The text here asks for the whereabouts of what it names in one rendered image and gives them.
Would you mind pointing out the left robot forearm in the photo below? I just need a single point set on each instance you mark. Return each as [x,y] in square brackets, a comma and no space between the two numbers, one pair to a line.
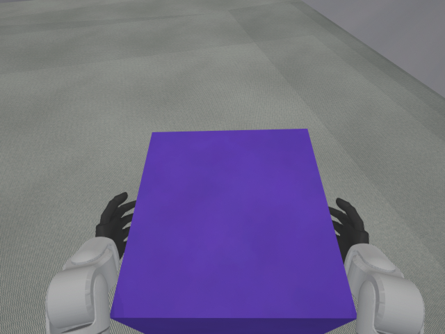
[77,297]

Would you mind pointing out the carton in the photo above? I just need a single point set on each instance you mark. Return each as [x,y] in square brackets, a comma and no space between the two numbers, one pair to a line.
[231,234]

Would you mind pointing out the right robot hand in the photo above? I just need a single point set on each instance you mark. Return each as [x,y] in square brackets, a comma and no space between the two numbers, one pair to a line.
[352,231]

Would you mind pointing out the left robot hand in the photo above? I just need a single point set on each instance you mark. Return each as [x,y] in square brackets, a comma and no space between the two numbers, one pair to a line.
[111,224]

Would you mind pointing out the right robot forearm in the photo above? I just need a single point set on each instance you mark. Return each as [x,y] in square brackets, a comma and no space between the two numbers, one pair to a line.
[387,302]

